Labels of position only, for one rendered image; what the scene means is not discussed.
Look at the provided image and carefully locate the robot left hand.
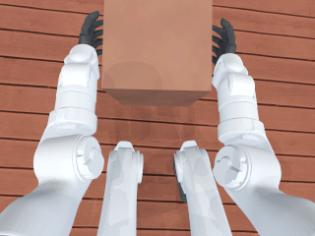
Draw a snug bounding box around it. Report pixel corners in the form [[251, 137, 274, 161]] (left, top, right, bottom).
[[78, 11, 103, 56]]

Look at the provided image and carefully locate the right robot shin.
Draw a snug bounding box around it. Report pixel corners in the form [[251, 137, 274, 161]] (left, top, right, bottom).
[[179, 140, 211, 194]]

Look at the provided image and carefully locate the right robot forearm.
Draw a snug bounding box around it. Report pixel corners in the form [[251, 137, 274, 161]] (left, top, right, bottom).
[[212, 53, 276, 156]]

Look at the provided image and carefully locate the robot left upper arm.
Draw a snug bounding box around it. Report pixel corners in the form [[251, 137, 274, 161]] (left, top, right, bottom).
[[0, 133, 104, 236]]

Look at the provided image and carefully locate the robot right hand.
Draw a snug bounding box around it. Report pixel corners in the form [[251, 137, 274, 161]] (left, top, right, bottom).
[[212, 18, 236, 65]]

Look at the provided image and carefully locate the left robot forearm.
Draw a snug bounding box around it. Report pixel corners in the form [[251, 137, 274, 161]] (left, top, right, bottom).
[[33, 44, 100, 175]]

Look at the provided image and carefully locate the right robot thigh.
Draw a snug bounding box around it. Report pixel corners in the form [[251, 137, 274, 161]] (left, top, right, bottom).
[[174, 146, 232, 236]]

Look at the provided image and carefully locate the carton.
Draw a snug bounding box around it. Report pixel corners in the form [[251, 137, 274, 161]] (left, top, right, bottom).
[[101, 0, 213, 107]]

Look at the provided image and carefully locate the robot right upper arm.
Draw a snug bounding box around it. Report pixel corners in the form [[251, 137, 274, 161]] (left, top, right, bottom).
[[213, 143, 315, 236]]

